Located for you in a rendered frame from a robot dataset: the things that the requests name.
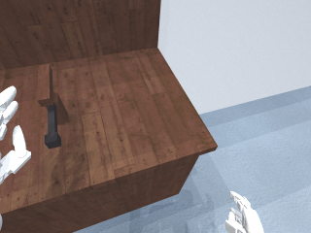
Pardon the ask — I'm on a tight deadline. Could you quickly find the tap lever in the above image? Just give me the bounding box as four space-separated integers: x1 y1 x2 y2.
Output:
44 103 61 149

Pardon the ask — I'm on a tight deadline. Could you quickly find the right robot hand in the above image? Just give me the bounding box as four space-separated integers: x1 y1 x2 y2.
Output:
225 191 264 233

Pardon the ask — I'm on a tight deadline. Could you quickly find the left robot hand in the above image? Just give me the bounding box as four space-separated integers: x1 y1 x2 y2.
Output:
0 85 31 184

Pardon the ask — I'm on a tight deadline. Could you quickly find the counter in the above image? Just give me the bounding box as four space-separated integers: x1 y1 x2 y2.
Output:
0 0 218 233

